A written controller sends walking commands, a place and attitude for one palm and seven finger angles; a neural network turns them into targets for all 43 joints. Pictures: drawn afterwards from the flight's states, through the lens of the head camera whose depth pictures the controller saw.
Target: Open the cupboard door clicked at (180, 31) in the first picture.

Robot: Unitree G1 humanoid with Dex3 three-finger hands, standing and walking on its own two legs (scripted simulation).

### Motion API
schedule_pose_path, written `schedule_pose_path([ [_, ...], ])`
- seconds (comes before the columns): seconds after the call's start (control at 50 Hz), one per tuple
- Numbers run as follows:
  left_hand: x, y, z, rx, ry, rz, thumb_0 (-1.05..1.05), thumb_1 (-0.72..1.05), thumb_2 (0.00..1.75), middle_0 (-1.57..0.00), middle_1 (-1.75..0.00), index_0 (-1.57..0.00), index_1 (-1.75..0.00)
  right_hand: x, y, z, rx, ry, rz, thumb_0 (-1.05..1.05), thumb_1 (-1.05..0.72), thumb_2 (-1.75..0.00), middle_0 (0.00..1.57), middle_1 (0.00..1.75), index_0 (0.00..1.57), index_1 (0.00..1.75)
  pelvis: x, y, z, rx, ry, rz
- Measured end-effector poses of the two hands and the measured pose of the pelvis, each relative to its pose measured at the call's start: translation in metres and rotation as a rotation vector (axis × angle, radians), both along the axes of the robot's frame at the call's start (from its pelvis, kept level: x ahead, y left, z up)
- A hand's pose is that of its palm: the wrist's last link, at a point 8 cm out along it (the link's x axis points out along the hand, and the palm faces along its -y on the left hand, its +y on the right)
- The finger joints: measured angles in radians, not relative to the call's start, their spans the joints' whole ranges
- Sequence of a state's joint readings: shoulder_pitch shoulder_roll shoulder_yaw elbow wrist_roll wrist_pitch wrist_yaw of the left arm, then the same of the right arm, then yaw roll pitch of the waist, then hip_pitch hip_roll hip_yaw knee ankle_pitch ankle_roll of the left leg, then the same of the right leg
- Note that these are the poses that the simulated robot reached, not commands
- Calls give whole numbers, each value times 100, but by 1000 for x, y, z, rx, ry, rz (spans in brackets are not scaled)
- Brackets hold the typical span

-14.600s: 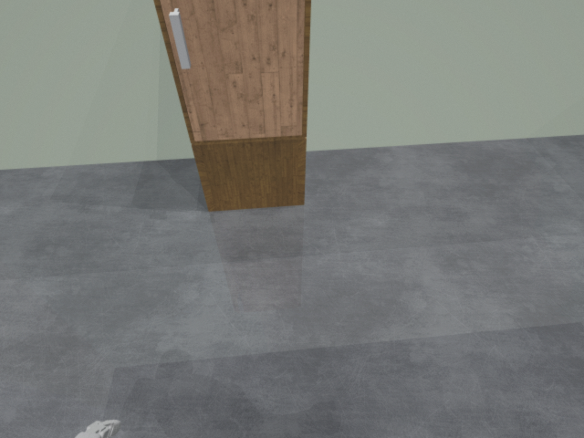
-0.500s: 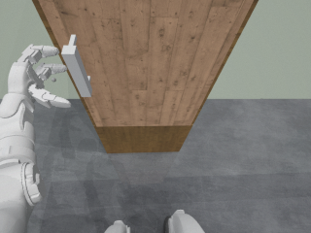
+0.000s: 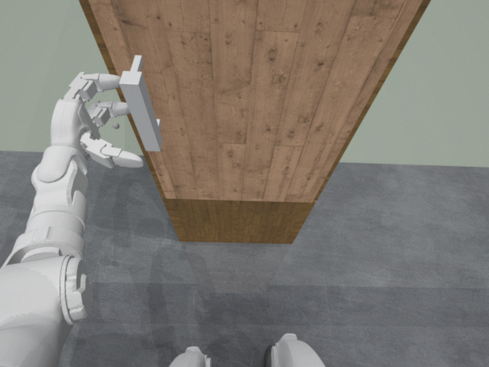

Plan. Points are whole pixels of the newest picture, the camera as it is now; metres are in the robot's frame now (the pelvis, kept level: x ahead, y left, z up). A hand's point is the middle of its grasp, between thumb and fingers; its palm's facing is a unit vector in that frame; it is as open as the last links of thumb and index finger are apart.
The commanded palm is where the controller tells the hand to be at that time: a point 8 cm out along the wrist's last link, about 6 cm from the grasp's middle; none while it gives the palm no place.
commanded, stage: slide the fingers in behind the handle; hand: left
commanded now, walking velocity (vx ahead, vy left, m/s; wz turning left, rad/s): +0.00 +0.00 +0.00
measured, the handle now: (146, 106) +0.52 +0.16 +0.09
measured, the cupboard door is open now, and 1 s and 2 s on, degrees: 0 0 3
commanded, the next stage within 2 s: close the thumb around the handle in 0.84 s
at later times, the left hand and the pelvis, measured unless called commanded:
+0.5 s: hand (147, 133) +0.46 +0.15 +0.09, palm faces -0.10 -0.99 -0.04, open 14.7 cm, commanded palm +0.44 +0.19 +0.09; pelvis +0.00 +0.00 +0.00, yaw +2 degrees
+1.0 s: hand (153, 129) +0.46 +0.14 +0.10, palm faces -0.04 -1.00 -0.02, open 14.0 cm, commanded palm +0.44 +0.19 +0.09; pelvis -0.01 -0.02 +0.00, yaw -1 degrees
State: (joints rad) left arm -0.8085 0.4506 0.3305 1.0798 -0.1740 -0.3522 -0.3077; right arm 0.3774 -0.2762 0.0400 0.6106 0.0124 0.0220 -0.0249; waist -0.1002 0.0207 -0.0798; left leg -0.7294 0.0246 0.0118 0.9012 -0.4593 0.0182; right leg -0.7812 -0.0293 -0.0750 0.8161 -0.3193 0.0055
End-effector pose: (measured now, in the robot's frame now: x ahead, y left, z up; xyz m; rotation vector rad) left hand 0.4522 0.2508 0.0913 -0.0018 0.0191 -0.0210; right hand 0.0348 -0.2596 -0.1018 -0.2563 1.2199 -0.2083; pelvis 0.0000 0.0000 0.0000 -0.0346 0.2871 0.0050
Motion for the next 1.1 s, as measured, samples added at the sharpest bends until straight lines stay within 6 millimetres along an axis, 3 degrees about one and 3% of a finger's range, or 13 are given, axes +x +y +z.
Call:
schedule_pose_path([
  [0.4,-11,-14,0,7,-9,41,-1,-50,30,-30,-120,-11,-120,6,0,-6,27,9,45,1,-90,-90,20,30,21,30,0,-2,0,0,-8,30],
  [0.54,-7,-59,0,6,-8,-66,-1,-50,30,-29,-120,-18,-119,14,0,-7,39,-29,40,1,-90,-90,20,30,21,30,-1,-4,1,7,-21,21],
  [0.68,-4,-60,4,50,-19,-21,-1,-50,30,-29,-120,-30,-123,14,-2,-4,55,-89,8,1,-91,-90,20,30,21,30,-3,-10,2,21,-26,-8],
  [0.98,-10,-60,7,24,-26,-18,-1,-50,30,-30,-120,-29,-121,-15,-20,-3,31,-34,-43,1,-91,-90,20,30,21,30,-7,-18,4,30,-33,-25],
  [1.1,-12,-58,5,25,-15,-22,-1,-39,34,-31,-121,-30,-121,-17,-24,-1,12,-39,-48,1,-91,-90,20,30,21,30,-11,-19,4,29,-39,-23],
])
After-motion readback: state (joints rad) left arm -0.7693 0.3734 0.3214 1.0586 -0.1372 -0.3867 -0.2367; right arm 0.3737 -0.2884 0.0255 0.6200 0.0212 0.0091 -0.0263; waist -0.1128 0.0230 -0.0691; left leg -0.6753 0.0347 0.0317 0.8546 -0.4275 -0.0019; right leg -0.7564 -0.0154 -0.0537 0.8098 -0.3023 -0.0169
